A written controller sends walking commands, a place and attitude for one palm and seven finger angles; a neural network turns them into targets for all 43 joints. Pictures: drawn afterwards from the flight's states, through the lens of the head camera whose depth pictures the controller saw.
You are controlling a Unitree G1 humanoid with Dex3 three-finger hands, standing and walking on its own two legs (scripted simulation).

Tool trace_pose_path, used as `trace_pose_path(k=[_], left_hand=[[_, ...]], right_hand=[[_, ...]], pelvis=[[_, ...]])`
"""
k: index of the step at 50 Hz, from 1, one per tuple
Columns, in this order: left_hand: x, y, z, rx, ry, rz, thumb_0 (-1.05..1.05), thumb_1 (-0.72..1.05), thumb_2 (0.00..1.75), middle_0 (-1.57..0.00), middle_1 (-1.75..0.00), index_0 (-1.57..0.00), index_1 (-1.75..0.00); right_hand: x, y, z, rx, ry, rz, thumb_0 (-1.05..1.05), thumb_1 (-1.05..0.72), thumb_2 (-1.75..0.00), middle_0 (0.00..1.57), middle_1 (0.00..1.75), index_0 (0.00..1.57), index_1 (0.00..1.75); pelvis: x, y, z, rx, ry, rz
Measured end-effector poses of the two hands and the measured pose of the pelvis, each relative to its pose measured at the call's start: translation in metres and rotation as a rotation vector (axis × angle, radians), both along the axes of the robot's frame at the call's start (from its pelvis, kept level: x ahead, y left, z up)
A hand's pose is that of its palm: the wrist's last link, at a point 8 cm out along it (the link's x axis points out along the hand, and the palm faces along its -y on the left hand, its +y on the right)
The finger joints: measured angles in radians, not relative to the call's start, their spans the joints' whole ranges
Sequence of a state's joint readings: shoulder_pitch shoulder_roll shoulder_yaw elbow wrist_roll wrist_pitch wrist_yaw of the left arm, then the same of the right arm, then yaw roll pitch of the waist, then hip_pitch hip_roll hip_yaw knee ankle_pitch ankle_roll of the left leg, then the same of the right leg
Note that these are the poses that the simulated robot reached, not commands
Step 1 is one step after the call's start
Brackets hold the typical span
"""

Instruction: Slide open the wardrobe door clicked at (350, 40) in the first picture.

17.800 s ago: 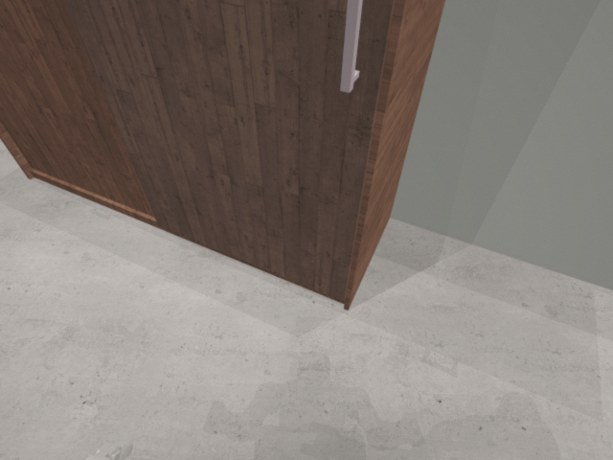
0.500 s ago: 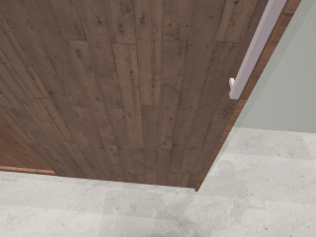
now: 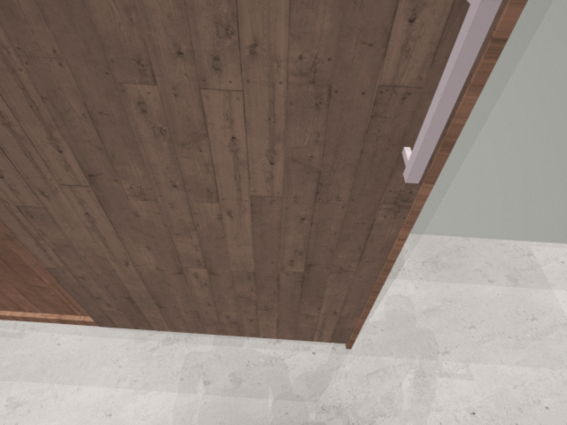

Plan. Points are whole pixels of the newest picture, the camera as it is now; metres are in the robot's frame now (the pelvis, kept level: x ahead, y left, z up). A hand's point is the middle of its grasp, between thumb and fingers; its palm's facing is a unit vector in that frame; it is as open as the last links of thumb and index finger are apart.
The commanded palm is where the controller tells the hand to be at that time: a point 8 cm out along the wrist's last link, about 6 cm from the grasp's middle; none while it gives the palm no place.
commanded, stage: come to a stop and stand still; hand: right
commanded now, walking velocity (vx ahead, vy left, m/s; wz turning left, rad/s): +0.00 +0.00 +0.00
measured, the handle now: (437, 97) +0.47 -0.17 +0.24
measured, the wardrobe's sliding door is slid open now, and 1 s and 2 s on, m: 0.00 0.00 0.00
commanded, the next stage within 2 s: look again from close up in 0.80 s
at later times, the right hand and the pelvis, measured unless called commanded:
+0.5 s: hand out of the picture +0.05 -0.21 -0.17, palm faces +0.01 +0.97 -0.22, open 7.4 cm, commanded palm none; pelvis +0.03 -0.04 +0.00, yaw +1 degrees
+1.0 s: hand out of the picture +0.04 -0.20 -0.17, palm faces +0.01 +0.98 -0.18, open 7.4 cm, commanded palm none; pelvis +0.04 -0.03 +0.00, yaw +1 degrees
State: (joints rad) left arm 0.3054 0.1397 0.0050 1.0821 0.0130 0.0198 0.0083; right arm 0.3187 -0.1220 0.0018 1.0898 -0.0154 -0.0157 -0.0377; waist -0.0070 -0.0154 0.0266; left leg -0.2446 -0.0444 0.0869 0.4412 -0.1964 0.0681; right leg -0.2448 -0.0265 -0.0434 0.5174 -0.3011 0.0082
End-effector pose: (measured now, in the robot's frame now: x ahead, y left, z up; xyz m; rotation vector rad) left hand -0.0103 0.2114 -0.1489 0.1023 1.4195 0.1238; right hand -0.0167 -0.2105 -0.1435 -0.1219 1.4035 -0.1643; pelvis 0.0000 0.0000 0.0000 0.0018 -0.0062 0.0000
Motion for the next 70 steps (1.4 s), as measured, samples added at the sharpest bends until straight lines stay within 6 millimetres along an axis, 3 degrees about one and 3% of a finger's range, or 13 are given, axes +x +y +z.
trace_pose_path(k=[4,15,21,45,70], left_hand=[[0.004,-0.005,-0.005,0.003,-0.039,0.022,0.00,0.91,0.90,-0.20,-0.30,-0.20,-0.30],[0.011,-0.034,-0.004,-0.018,-0.067,0.019,0.01,0.92,0.90,-0.20,-0.30,-0.20,-0.30],[0.013,-0.038,-0.003,-0.013,-0.043,0.011,0.00,0.91,0.90,-0.20,-0.30,-0.20,-0.30],[0.049,-0.025,0.004,0.041,-0.049,-0.012,0.00,0.91,0.90,-0.20,-0.30,-0.20,-0.30],[0.036,-0.022,0.005,0.030,-0.006,0.008,0.00,0.91,0.90,-0.20,-0.30,-0.20,-0.30]], right_hand=[[0.003,-0.006,-0.001,0.001,-0.009,0.013,0.01,-0.90,-0.90,0.20,0.30,0.20,0.30],[0.053,-0.042,0.009,-0.048,-0.111,0.046,0.01,-0.91,-0.90,0.20,0.30,0.20,0.30],[0.065,-0.049,0.010,-0.049,-0.111,0.053,0.01,-0.91,-0.90,0.20,0.30,0.20,0.30],[0.050,-0.040,0.001,-0.003,-0.008,0.033,0.01,-0.91,-0.90,0.20,0.30,0.20,0.30],[0.058,-0.037,0.002,-0.011,-0.021,0.047,0.01,-0.91,-0.90,0.20,0.30,0.20,0.30]], pelvis=[[0.006,-0.009,-0.004,0.013,-0.004,-0.002],[0.019,-0.027,0.000,-0.007,-0.012,0.016],[0.023,-0.033,0.001,-0.011,-0.007,0.019],[0.037,-0.034,0.002,-0.008,-0.017,0.018],[0.038,-0.027,0.004,-0.009,-0.013,0.023]])
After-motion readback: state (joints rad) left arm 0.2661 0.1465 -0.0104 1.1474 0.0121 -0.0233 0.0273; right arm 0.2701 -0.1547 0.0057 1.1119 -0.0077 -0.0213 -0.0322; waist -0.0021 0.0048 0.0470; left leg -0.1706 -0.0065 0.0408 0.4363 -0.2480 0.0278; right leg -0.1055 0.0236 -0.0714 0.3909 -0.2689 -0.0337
